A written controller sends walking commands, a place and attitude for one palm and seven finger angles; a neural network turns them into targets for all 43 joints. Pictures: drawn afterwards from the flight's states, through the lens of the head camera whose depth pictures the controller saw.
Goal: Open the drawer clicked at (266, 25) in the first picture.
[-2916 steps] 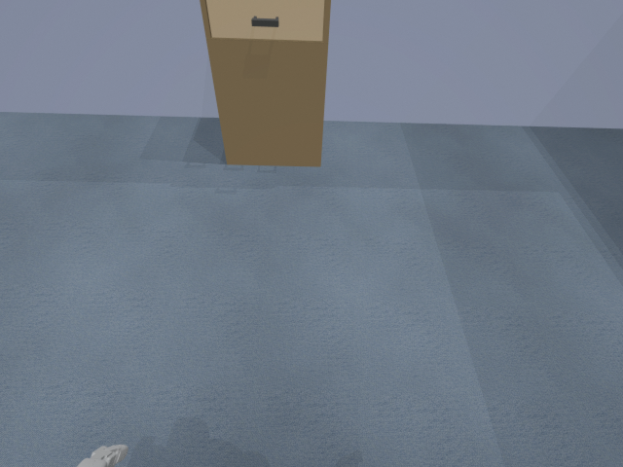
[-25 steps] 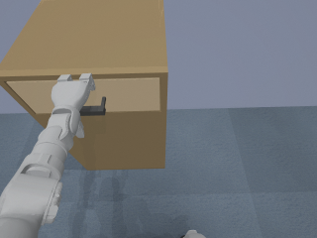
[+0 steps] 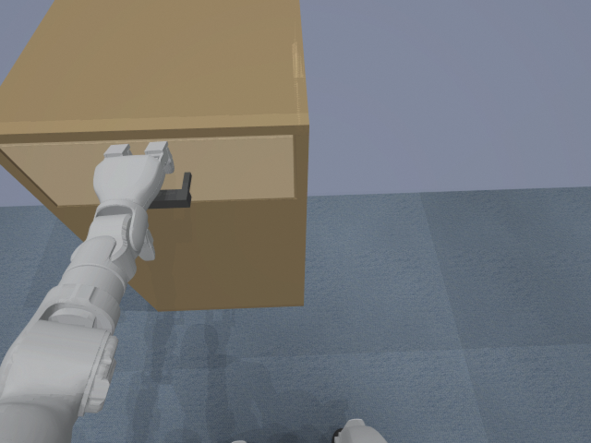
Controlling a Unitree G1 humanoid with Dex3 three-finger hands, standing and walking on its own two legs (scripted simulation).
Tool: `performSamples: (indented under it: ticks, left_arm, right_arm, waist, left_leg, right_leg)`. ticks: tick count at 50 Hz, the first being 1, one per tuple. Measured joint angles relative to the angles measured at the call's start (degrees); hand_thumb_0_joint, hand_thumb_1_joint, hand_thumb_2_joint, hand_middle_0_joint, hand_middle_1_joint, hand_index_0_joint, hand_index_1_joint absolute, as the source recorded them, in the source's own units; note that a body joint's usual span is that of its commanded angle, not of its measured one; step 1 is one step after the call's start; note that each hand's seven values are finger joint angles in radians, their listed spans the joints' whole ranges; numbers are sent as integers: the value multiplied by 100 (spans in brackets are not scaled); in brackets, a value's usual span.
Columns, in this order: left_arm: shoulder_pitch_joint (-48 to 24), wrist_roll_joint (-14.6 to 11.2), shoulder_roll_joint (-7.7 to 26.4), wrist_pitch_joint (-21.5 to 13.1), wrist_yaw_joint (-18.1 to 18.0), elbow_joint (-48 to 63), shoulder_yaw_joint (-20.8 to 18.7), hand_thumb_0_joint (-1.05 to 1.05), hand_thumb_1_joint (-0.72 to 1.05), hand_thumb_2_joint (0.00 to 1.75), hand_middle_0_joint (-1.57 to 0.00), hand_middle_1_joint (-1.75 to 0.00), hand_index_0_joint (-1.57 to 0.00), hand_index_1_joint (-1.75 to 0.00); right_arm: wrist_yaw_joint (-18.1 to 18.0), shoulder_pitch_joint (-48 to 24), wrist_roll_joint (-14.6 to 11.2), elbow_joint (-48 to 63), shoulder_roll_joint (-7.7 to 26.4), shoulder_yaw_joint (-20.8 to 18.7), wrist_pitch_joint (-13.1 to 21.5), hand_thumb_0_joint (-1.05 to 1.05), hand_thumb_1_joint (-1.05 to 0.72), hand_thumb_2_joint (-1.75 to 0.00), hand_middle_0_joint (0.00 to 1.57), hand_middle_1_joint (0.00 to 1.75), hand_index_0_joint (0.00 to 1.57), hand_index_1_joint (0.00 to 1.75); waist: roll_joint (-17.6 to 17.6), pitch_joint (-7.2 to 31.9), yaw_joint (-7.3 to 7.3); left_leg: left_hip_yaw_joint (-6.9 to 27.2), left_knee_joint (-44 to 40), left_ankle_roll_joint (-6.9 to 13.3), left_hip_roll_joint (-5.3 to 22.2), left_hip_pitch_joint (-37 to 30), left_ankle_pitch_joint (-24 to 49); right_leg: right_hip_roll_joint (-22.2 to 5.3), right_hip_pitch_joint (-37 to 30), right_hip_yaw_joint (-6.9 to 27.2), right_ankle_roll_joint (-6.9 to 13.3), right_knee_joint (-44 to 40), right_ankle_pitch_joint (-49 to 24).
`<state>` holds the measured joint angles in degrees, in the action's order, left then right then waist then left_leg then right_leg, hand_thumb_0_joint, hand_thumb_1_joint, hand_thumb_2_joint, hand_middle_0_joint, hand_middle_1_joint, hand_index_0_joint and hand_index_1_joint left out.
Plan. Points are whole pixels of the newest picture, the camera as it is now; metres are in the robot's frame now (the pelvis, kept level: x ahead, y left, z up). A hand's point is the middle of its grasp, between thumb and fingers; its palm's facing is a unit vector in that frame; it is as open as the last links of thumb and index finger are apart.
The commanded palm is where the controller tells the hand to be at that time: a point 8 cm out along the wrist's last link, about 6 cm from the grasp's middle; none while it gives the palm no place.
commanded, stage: lower the fingers behind the handle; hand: left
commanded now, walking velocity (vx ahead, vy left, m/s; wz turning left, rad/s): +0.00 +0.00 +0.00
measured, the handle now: (160, 189) +0.51 +0.21 -0.02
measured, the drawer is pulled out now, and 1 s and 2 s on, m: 0.00 0.00 0.00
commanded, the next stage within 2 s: lift the fingers back up to retry in 1.34 s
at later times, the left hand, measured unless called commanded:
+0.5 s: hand (158, 202) +0.47 +0.20 +0.00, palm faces +0.00 +0.01 -1.00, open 13.6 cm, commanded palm +0.45 +0.21 +0.04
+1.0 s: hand (157, 211) +0.47 +0.21 -0.02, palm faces +0.03 +0.02 -1.00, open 13.7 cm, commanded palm +0.44 +0.22 +0.01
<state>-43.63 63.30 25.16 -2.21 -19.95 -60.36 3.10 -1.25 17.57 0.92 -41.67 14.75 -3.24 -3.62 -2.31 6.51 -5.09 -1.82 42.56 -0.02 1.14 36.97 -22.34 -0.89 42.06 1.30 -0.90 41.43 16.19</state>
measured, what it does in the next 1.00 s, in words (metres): stands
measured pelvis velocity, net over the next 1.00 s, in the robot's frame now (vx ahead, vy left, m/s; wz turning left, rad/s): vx -0.03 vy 0.00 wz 0.02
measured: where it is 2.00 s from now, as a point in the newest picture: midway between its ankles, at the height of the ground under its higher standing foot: outside the picture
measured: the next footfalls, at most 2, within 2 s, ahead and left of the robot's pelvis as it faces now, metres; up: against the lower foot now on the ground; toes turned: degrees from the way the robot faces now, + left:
none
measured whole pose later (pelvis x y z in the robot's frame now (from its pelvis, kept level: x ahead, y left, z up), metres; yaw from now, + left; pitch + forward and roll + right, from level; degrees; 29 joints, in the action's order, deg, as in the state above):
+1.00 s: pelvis -0.03 +0.00 -0.04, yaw +1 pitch +23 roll +0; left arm -50.7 64.4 25.9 -1.9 -26.2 -64.2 3.9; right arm -1.0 18.0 2.1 -42.5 15.2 -2.6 -2.2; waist -2.0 9.2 -6.5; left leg -0.3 57.5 -0.1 0.8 54.6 -26.0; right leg -1.3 58.7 0.3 -0.8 54.9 19.3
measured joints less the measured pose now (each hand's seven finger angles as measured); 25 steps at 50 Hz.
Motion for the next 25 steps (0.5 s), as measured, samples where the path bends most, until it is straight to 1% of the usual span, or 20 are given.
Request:
performSamples:
  ticks: [2, 6, 8, 11, 15, 18, 22, 25]
  left_arm:
    - [-33, 2, 29, -70, 59, -32, 37, 0, -49, 30, -33, -121, -32, -121]
    - [-58, 21, 67, -338, 85, 45, 14, 0, -49, 30, -32, -120, -32, -121]
    - [-84, 53, 70, -443, 23, 63, 3, 0, -49, 30, -32, -120, -32, -121]
    - [-128, 113, 48, -488, -144, 45, -42, 0, -49, 30, -32, -120, -32, -121]
    - [-153, 142, -52, -401, -430, 16, -42, 0, -49, 30, -34, -123, -34, -123]
    - [-204, 152, -126, -227, -561, -50, -5, 0, -49, 30, -34, -123, -34, -125]
    - [-308, 123, -183, 44, -571, -192, 47, 0, -49, 30, -33, -122, -34, -127]
    - [-390, 76, -177, 172, -475, -294, 72, 0, -49, 30, -33, -121, -33, -128]
  right_arm:
    - [-30, 13, 4, 6, -12, 3, 35, 1, -91, -90, 20, 30, 20, 30]
    - [-70, 56, 49, -6, -15, -6, 96, 0, -91, -90, 20, 30, 21, 30]
    - [-67, 82, 75, -25, -4, -23, 120, 0, -91, -90, 20, 30, 21, 30]
    - [-25, 104, 115, -64, 21, -50, 133, 0, -91, -90, 20, 30, 21, 30]
    - [49, 123, 143, -125, 39, -79, 105, 0, -91, -90, 20, 30, 20, 30]
    - [90, 90, 140, -155, 25, -61, 56, 0, -91, -90, 20, 30, 20, 30]
    - [107, 21, 115, -140, -11, -4, -12, 0, -91, -90, 20, 30, 20, 30]
    - [81, -15, 86, -91, -32, 56, -38, 0, -91, -90, 20, 30, 20, 30]
  waist:
    - [14, -22, -12]
    - [52, 0, -35]
    - [58, 43, -49]
    - [50, 110, -67]
    - [15, 179, -34]
    - [0, 202, -32]
    - [-7, 195, -64]
    - [5, 174, -95]
  left_leg:
    - [21, 35, 0, -6, 55, -1]
    - [53, 173, 0, -10, 238, -41]
    - [69, 278, 0, -11, 361, -84]
    - [84, 451, 2, -11, 551, -160]
    - [95, 635, 10, -16, 739, -239]
    - [95, 699, 14, -19, 804, -257]
    - [81, 692, 15, -18, 797, -233]
    - [61, 658, 14, -18, 766, -198]
  right_leg:
    - [-8, 41, -19, 0, 22, 2]
    - [-15, 200, -48, 0, 131, 36]
    - [-19, 310, -61, -1, 219, 74]
    - [-20, 487, -72, -3, 368, 139]
    - [-26, 664, -77, -12, 532, 208]
    - [-29, 729, -75, -16, 593, 224]
    - [-26, 732, -59, -15, 594, 198]
    - [-23, 716, -39, -12, 576, 166]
